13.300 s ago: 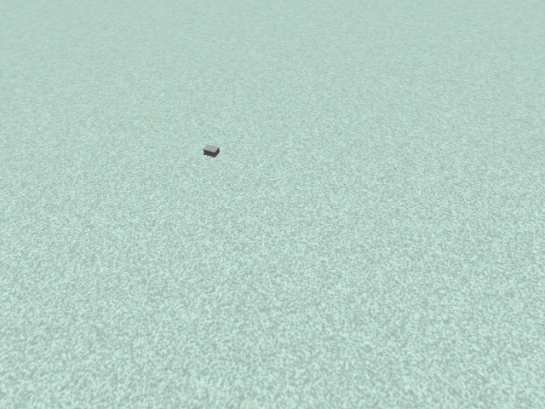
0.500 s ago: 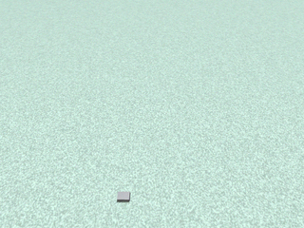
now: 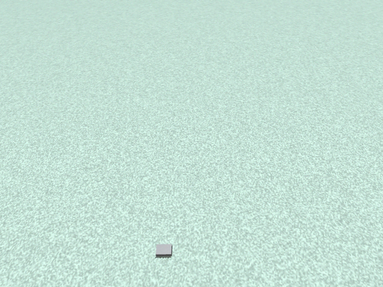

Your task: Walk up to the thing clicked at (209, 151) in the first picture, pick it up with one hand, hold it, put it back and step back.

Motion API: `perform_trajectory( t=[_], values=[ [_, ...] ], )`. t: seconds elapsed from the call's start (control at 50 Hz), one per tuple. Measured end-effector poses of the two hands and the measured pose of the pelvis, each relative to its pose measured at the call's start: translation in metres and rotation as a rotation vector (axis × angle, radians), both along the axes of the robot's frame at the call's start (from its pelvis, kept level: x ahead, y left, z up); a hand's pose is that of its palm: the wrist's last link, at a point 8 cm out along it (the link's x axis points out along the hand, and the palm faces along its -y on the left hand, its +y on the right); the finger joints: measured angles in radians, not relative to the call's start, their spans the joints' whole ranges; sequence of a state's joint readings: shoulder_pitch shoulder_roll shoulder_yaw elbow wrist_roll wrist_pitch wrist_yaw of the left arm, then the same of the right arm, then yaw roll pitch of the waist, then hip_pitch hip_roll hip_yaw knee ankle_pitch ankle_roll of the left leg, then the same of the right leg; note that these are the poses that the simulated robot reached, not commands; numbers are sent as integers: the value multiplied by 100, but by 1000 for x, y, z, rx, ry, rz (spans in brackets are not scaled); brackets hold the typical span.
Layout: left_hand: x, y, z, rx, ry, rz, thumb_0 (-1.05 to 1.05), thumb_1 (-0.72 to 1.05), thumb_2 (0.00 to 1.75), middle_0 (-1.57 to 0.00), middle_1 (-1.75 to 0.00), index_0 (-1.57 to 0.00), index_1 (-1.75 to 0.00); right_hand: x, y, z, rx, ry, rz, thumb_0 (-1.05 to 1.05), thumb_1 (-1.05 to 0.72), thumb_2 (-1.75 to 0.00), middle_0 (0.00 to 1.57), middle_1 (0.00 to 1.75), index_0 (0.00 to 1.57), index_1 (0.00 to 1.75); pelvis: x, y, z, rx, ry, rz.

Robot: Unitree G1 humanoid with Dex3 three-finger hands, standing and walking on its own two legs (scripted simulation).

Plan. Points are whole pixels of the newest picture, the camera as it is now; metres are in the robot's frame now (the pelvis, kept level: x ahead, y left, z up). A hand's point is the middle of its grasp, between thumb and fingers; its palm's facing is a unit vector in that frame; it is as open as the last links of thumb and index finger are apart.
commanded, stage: stand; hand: left
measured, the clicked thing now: (164, 250) +0.42 +0.20 -0.77
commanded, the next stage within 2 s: none
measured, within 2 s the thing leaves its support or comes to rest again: neither
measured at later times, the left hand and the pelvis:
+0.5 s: hand out of the picture +0.06 +0.26 -0.16, palm faces -0.02 -0.94 -0.34, open 7.4 cm; pelvis +0.00 +0.01 +0.00, yaw +0 degrees
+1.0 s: hand out of the picture +0.07 +0.26 -0.16, palm faces -0.02 -0.94 -0.34, open 7.4 cm; pelvis +0.00 +0.01 +0.00, yaw +0 degrees
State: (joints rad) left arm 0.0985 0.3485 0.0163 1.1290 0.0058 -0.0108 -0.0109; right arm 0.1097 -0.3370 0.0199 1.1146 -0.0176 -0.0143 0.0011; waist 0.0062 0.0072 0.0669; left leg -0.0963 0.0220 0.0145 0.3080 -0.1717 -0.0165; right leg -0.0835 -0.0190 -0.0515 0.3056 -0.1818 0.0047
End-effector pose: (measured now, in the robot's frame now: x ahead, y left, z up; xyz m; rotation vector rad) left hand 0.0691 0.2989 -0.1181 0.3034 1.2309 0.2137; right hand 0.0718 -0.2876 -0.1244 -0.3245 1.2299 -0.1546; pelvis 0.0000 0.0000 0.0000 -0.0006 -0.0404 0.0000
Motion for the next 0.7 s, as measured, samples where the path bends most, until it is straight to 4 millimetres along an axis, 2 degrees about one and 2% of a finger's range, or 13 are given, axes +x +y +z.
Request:
perform_trajectory(
  t=[0.42, 0.7],
  values=[
    [-10, 5, -4, -7, 33, -7, 0, 90, 90, -20, -30, -20, -30, -2, 0, 4, -19, 4, -17, 0, -90, -90, 20, 30, 21, 30, 0, 8, 0, 2, 7, -3],
    [-6, 5, -2, 3, 23, -13, 0, 90, 90, -21, -30, -20, -30, -2, 2, 1, -9, 5, -18, 0, -90, -90, 20, 30, 21, 30, 1, 7, 0, 2, 8, -1]
  ],
)
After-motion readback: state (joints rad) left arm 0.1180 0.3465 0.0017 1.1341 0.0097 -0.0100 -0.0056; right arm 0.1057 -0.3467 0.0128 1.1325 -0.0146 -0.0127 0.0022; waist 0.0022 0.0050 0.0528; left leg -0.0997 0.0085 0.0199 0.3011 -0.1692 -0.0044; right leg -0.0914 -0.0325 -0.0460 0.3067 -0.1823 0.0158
